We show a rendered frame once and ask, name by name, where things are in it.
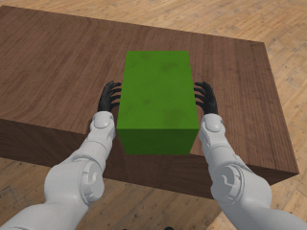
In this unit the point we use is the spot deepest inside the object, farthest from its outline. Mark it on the left robot upper arm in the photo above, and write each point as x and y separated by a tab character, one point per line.
70	189

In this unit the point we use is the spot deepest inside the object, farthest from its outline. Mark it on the pedestal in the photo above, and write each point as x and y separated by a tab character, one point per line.
53	70

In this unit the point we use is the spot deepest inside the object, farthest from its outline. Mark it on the right robot forearm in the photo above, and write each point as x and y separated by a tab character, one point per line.
217	151

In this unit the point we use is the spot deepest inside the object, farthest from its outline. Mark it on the left robot hand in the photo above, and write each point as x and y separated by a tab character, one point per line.
105	102

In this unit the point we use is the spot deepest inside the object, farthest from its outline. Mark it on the carton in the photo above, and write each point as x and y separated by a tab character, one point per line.
157	110

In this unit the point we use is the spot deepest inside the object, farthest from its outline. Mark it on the right robot hand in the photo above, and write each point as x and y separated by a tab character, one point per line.
209	105

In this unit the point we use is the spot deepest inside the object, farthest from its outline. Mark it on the right robot upper arm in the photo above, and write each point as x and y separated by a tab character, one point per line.
246	199

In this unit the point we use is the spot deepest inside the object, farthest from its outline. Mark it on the left robot forearm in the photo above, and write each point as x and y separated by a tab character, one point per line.
98	143

